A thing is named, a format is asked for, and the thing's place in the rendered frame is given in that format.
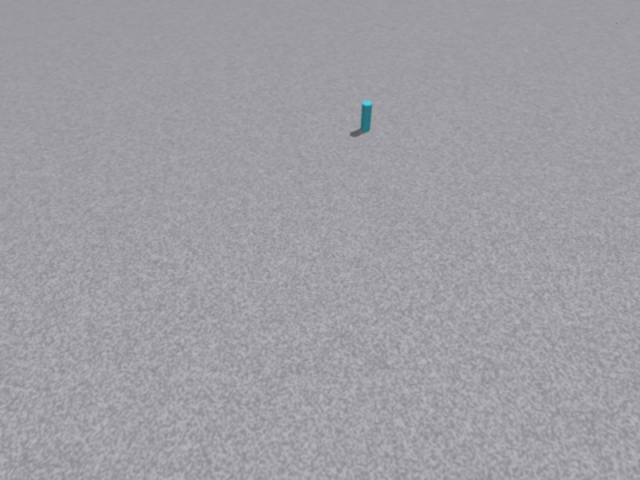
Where can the can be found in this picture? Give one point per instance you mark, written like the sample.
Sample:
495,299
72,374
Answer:
366,116

